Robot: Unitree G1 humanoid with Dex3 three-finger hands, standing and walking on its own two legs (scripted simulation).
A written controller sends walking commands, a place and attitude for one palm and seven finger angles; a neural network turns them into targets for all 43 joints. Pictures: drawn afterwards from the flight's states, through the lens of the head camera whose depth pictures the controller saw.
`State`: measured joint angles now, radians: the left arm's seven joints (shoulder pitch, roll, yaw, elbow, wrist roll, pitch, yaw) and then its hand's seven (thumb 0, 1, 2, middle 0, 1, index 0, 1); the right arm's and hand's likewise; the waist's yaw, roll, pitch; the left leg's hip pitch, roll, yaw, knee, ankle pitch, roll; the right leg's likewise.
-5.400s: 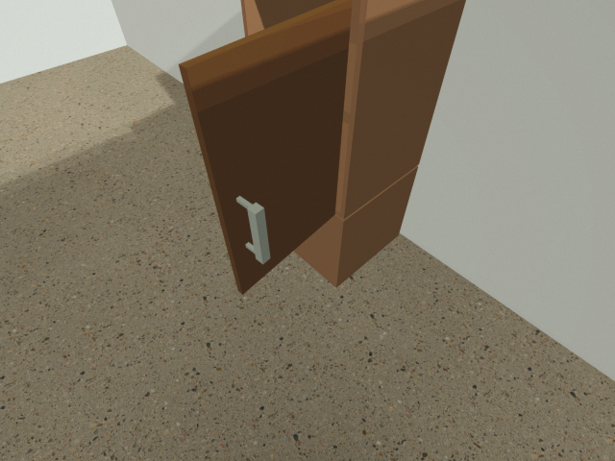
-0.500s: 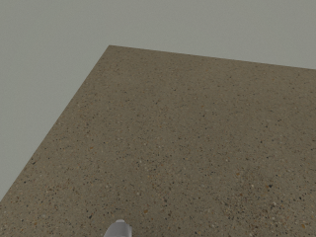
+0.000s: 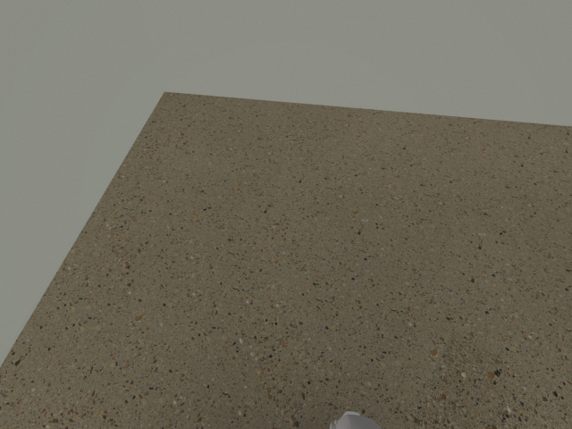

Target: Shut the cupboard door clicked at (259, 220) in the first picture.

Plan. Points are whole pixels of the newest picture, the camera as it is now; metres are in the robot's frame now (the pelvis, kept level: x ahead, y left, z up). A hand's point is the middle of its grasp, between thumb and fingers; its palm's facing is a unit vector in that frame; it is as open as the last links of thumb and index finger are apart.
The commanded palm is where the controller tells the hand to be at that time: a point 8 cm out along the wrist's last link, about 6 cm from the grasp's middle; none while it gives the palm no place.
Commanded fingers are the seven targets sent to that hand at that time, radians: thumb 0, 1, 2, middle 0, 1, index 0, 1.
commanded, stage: walk to a spot facing it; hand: left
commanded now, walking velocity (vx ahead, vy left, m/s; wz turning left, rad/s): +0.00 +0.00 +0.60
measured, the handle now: out of the picture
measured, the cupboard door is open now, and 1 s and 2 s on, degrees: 95 95 95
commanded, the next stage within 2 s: none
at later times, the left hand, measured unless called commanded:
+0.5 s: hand out of the picture +0.10 +0.21 -0.20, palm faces +0.33 -0.93 -0.19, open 7.3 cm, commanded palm none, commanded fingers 0.00 0.90 0.90 -0.20 -0.30 -0.20 -0.30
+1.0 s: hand out of the picture +0.07 +0.13 -0.16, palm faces +0.57 -0.78 -0.26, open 7.3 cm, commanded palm none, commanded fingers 0.00 0.90 0.90 -0.20 -0.30 -0.20 -0.30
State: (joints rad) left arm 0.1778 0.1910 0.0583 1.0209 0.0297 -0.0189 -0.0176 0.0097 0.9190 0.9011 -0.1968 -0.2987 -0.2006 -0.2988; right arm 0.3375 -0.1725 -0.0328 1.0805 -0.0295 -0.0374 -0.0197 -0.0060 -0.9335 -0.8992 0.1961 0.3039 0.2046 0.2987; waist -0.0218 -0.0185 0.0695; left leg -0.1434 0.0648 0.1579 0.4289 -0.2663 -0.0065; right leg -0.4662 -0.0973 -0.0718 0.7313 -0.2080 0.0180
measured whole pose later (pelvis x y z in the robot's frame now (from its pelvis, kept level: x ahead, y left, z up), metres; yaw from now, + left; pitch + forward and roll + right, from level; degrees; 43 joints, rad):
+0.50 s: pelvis +0.08 -0.01 -0.02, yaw +18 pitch +1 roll -1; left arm 0.15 0.24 0.08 0.97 0.03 0.06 0.01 0.00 0.92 0.90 -0.20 -0.30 -0.20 -0.30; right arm 0.18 -0.20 -0.05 0.92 -0.03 0.02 0.00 0.00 -0.91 -0.90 0.19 0.30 0.20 0.30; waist -0.02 -0.07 0.05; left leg -0.40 0.04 0.10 0.67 -0.30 0.04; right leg -0.46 -0.11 -0.10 1.09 -0.50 0.06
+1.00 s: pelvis +0.12 -0.07 +0.00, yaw +37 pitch +0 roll +3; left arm 0.21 0.18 0.03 0.90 0.03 0.01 0.02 0.01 0.91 0.90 -0.20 -0.30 -0.21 -0.30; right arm 0.13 -0.26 -0.08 0.93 -0.02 0.09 0.03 0.00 -0.91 -0.90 0.19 0.30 0.20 0.30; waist -0.02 -0.01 0.11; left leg -0.48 0.02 0.05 1.01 -0.43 -0.08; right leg -0.20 -0.11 -0.19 0.51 -0.31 -0.02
